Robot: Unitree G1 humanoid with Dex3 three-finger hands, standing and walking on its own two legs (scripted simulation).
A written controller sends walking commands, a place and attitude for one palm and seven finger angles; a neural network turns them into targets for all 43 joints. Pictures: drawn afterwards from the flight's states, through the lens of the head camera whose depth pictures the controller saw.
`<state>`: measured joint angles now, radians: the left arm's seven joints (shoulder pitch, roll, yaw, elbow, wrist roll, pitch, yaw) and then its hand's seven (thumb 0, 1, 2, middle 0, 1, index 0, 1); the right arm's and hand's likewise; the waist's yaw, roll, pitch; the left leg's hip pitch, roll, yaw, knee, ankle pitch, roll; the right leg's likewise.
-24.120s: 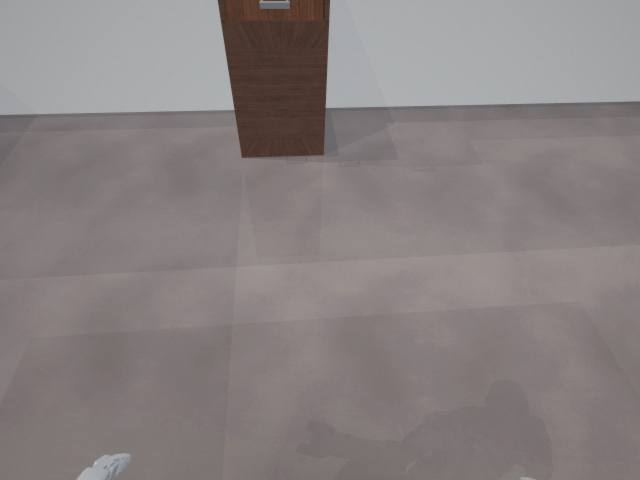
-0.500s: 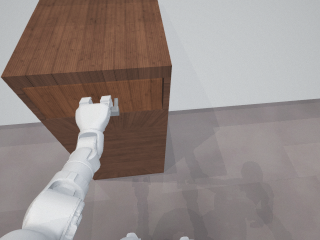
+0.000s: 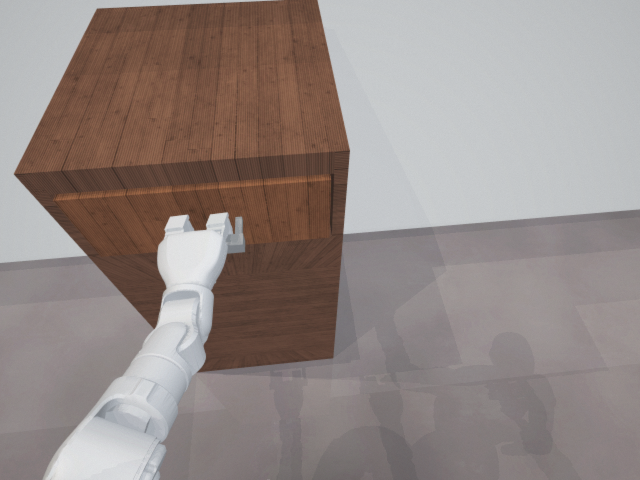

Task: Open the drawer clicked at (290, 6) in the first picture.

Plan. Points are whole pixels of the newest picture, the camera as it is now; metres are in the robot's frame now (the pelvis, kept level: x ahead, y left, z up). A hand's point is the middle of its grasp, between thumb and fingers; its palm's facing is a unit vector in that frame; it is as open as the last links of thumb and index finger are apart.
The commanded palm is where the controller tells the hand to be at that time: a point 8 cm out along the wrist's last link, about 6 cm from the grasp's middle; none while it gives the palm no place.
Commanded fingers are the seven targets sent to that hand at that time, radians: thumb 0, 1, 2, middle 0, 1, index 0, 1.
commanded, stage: pull the drawer open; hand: left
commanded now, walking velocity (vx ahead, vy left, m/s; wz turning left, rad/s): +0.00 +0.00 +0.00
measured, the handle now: (206, 235) +0.46 +0.17 +0.00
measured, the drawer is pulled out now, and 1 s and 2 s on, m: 0.01 0.08 0.22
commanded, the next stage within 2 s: none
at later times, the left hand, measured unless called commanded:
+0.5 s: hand (205, 282) +0.39 +0.17 -0.02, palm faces -0.04 -0.05 -1.00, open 5.5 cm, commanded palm +0.36 +0.17 +0.03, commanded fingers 0.00 0.90 0.90 -0.40 -1.35 -0.40 -1.35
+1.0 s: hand (202, 322) +0.33 +0.16 -0.02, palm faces +0.02 -0.09 -1.00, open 5.6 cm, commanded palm +0.30 +0.17 +0.03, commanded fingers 0.00 0.90 0.90 -0.40 -1.35 -0.40 -1.35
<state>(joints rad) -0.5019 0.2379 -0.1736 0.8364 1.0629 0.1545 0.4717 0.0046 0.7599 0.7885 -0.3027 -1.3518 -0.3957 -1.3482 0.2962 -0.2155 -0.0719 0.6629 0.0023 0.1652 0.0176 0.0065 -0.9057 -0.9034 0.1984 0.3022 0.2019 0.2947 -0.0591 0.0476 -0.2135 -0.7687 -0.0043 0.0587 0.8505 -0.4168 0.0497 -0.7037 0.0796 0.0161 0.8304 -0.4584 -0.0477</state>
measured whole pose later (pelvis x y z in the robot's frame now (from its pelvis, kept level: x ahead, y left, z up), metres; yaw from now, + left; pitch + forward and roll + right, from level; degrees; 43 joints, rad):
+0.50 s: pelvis -0.01 -0.01 +0.00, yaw +2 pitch +18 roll +0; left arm -0.55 0.23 -0.19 0.90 1.07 0.14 0.46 0.01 0.73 0.83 -0.34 -1.34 -0.40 -1.35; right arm 0.23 -0.20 -0.05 0.67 0.00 0.17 -0.02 0.00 -0.91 -0.90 0.20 0.30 0.20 0.29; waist -0.05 0.04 -0.20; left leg -0.77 -0.02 0.03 0.87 -0.41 0.04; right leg -0.70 0.07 -0.01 0.86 -0.47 -0.06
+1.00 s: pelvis +0.00 -0.01 +0.00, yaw +1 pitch +15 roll +0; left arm -0.18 0.22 -0.24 0.53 1.09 0.17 0.51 0.01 0.75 0.81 -0.28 -1.35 -0.38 -1.31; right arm 0.23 -0.24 -0.07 0.64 0.01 0.16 0.01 0.01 -0.91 -0.90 0.20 0.30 0.20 0.29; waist -0.03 0.04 -0.19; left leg -0.67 -0.01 0.05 0.82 -0.41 0.04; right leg -0.61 0.07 0.01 0.81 -0.46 -0.06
